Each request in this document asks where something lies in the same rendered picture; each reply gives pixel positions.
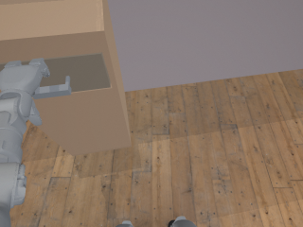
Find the robot shin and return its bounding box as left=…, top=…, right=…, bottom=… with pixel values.
left=122, top=220, right=133, bottom=226
left=173, top=216, right=186, bottom=223

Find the cabinet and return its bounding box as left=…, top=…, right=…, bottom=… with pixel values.
left=0, top=0, right=132, bottom=156

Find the handle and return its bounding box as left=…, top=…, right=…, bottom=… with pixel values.
left=32, top=76, right=72, bottom=99

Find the left robot hand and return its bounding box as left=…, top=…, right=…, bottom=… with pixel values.
left=0, top=58, right=50, bottom=126

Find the robot left upper arm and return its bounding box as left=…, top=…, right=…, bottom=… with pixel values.
left=0, top=162, right=27, bottom=227

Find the robot left shin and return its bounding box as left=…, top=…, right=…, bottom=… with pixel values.
left=122, top=220, right=133, bottom=226

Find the robot right shin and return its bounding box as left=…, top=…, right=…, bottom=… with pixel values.
left=173, top=216, right=186, bottom=223

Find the drawer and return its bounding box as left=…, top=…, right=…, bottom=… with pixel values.
left=0, top=52, right=111, bottom=93

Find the left robot forearm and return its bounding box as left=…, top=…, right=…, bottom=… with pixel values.
left=0, top=89, right=33, bottom=164

